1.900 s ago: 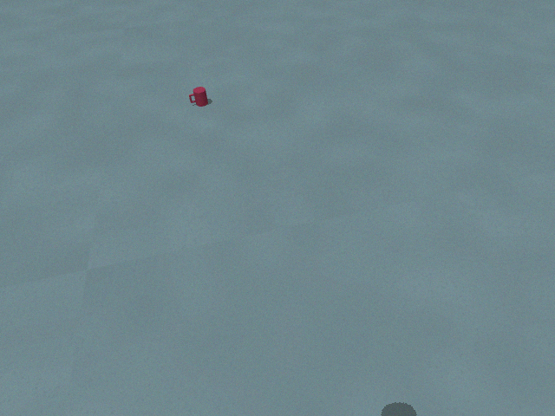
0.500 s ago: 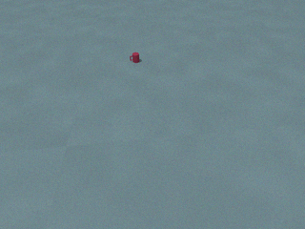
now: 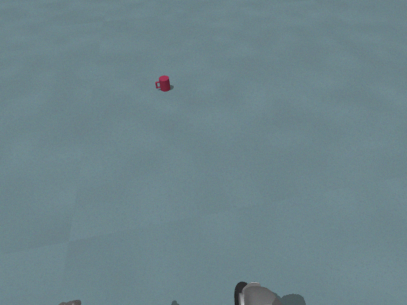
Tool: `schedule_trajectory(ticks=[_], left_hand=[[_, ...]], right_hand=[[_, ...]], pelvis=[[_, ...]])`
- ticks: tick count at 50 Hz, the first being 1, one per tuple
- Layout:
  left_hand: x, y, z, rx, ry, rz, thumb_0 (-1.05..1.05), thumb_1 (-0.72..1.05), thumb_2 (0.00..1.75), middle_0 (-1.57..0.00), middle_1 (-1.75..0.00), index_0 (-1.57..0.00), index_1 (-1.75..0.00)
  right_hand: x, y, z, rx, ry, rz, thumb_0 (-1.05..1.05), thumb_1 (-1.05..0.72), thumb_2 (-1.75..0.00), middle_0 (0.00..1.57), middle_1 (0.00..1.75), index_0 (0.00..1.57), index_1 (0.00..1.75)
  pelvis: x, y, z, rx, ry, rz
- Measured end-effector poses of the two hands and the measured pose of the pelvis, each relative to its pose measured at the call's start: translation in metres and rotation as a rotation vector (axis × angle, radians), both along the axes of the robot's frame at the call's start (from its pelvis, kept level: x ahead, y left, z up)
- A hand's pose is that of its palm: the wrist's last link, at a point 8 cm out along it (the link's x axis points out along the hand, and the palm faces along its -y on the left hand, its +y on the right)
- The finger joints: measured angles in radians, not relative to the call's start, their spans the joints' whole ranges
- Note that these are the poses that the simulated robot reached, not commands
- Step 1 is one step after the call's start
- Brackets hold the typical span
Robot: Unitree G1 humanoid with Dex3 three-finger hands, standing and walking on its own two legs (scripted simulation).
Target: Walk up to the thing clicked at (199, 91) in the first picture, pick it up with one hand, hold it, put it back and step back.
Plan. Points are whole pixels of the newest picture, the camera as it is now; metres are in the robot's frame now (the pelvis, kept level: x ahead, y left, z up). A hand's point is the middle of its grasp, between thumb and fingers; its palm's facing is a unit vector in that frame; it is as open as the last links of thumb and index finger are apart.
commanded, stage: walk up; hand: left
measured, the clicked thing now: (162, 84) +1.86 +0.22 -0.71
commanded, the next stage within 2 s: none
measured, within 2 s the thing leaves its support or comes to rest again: neither
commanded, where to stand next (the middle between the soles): +1.47 -0.05 m, yaw +1 degrees
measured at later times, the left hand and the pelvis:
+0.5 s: hand (96, 237) +0.34 +0.27 -0.14, palm faces +0.03 -0.93 -0.36, open 7.4 cm; pelvis +0.33 -0.02 +0.00, yaw +1 degrees
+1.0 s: hand (127, 127) +0.72 +0.24 -0.13, palm faces -0.08 -0.92 -0.38, open 7.4 cm; pelvis +0.61 -0.04 -0.01, yaw +0 degrees
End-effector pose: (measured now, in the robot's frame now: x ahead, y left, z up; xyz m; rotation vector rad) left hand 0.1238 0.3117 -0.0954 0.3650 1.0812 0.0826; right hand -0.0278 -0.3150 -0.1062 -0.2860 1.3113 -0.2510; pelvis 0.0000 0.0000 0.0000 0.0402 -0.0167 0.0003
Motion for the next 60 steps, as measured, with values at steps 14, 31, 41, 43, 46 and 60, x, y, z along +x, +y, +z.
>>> schedule_trajectory(ticks=[14, 31, 41, 43, 46, 60], left_hand=[[0.159, -0.044, 0.021, 0.013, -0.099, 0.1, 0.01, 0.9, 0.9, -0.21, -0.3, -0.2, -0.3], [0.279, 0.021, -0.032, 0.028, 0.164, 0.205, 0.01, 0.9, 0.9, -0.2, -0.3, -0.2, -0.3], [0.451, 0.005, -0.004, -0.016, 0.023, 0.082, 0.01, 0.9, 0.9, -0.2, -0.3, -0.2, -0.3], [0.484, 0.0, 0.001, -0.01, 0.005, 0.059, 0.01, 0.9, 0.9, -0.2, -0.3, -0.2, -0.3], [0.531, -0.011, 0.005, 0.008, -0.009, 0.03, 0.01, 0.9, 0.9, -0.2, -0.3, -0.2, -0.3], [0.648, -0.067, 0.036, 0.08, -0.063, 0.099, 0.01, 0.9, 0.9, -0.21, -0.3, -0.2, -0.3]], right_hand=[[0.276, -0.035, 0.006, 0.007, -0.158, 0.134, 0.01, -0.91, -0.9, 0.2, 0.3, 0.2, 0.3], [0.566, 0.015, 0.024, -0.053, -0.286, 0.268, 0.01, -0.91, -0.9, 0.2, 0.3, 0.2, 0.3], [0.593, 0.01, 0.033, -0.036, -0.197, 0.124, 0.0, -0.9, -0.9, 0.21, 0.3, 0.2, 0.3], [0.6, 0.001, 0.029, -0.032, -0.172, 0.11, 0.0, -0.9, -0.9, 0.21, 0.3, 0.2, 0.3], [0.618, -0.015, 0.017, -0.024, -0.145, 0.089, 0.01, -0.9, -0.9, 0.21, 0.3, 0.2, 0.3], [0.787, -0.063, -0.006, 0.046, -0.163, 0.116, 0.01, -0.91, -0.9, 0.2, 0.3, 0.2, 0.3]], pelvis=[[0.184, -0.034, 0.011, -0.024, -0.023, 0.004], [0.404, 0.005, -0.01, -0.048, 0.009, 0.019], [0.509, 0.002, 0.013, -0.03, -0.023, 0.004], [0.53, -0.003, 0.012, -0.02, -0.023, -0.003], [0.562, -0.014, 0.007, -0.003, -0.021, -0.007], [0.698, -0.066, 0.012, 0.003, -0.035, -0.013]])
